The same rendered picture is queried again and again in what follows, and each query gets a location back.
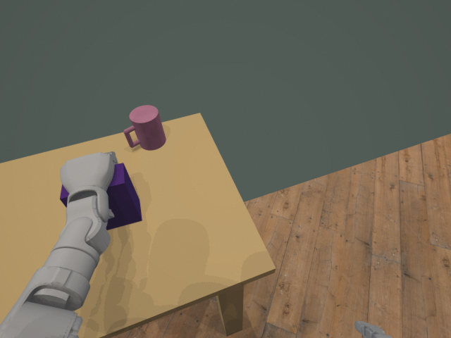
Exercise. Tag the robot left hand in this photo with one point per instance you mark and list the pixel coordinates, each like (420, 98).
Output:
(90, 170)

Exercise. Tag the left robot upper arm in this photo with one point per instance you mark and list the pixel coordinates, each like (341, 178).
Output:
(35, 320)

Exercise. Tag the left robot forearm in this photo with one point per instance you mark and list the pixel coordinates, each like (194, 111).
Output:
(63, 280)

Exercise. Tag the sponge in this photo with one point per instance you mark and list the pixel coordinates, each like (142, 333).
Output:
(123, 199)

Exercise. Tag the robot right hand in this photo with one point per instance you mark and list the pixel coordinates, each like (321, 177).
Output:
(370, 331)

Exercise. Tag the table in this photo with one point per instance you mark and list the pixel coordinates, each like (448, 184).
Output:
(196, 239)

